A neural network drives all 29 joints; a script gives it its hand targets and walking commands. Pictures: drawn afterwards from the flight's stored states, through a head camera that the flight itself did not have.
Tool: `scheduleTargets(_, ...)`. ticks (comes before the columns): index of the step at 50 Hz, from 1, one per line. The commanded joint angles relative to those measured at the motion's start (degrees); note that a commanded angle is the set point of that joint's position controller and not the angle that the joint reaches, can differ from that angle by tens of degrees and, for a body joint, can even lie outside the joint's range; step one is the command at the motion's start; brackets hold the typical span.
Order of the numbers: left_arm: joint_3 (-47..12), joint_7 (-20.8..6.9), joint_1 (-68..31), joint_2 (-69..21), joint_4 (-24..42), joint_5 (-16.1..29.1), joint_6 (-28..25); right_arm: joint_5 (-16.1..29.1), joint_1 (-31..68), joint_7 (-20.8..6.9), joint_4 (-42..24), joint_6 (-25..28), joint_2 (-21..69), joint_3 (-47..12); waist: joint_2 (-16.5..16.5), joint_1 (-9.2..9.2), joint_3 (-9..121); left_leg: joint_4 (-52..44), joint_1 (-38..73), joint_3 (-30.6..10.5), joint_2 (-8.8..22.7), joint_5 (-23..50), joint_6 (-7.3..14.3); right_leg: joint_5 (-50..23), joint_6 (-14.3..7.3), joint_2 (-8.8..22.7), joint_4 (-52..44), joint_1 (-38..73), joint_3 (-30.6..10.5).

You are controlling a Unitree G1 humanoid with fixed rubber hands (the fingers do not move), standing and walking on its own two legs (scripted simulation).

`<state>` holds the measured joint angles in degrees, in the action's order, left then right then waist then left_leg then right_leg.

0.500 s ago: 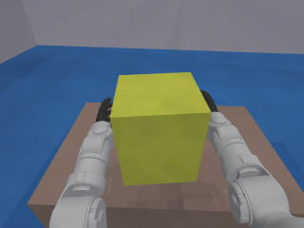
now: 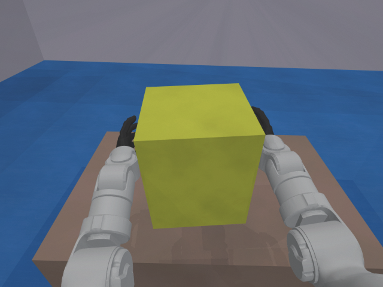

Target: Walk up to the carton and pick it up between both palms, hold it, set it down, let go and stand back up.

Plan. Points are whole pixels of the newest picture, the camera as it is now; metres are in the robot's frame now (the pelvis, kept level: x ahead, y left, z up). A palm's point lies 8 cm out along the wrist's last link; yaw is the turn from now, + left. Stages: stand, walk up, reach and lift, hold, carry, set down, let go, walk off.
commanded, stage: hold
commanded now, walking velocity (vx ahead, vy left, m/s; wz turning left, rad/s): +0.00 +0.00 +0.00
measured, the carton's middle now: (196, 155) +0.38 -0.01 +0.15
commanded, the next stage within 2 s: none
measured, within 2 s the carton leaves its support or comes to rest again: neither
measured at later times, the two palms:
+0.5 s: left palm (122, 149) +0.36 +0.15 +0.19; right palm (266, 138) +0.37 -0.15 +0.21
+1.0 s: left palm (121, 147) +0.36 +0.15 +0.19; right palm (265, 136) +0.37 -0.15 +0.21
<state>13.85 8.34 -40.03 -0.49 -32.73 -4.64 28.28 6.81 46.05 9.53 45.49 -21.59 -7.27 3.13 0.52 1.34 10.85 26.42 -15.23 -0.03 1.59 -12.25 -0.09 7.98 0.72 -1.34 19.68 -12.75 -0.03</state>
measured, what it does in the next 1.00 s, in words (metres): stands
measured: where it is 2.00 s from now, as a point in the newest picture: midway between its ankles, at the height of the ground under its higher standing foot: outside the picture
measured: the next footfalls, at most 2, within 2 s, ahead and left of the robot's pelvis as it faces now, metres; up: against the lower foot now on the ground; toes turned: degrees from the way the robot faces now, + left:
none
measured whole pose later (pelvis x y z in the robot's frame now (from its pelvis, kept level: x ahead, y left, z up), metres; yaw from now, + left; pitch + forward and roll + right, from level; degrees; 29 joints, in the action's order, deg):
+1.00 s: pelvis +0.00 +0.00 +0.00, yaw +0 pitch -1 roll -2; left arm 14.4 6.1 -40.0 -0.5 -27.4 -8.0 34.9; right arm 8.1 46.1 10.3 42.3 -25.5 -7.1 2.4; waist -0.3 1.9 10.7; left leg 26.1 -13.4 0.0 1.6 -12.0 0.0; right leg 7.6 0.7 -1.3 19.1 -10.8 0.0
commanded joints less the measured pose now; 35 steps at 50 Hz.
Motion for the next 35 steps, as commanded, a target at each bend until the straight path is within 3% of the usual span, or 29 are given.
scheduleTargets(1,-22.46,-11.83,-43.97,-38.28,17.57,1.39,-1.21,12.3,42.41,-4.17,-22.77,3.06,47.69,-21.74,0.03,1.77,17.2,-7.27,9.53,-2.19,-5.79,13.66,-1.07,-15.41,2.3,-2.15,-2.59,19.24,0.24)
scheduleTargets(20,-21.39,-12.96,-47.28,-38.94,18.27,0.54,2.57,12.15,46.11,-5.56,-22.71,1.29,46.75,-19.41,0.75,1.59,13.04,-9.37,8.24,-1.8,-4.82,6.18,-0.51,-3.74,1.09,-2.21,-4.29,15.31,0.57)
scheduleTargets(35,-22.09,-13.1,-45.88,-38.51,19.92,0.87,2.7,13.1,45.69,-5.07,-25.01,1.31,47.37,-21.11,0.27,1.21,15.11,-8.4,9.59,-1.72,-5.31,9.98,-0.51,-8.08,1.62,-2.2,-4.07,16.93,0.48)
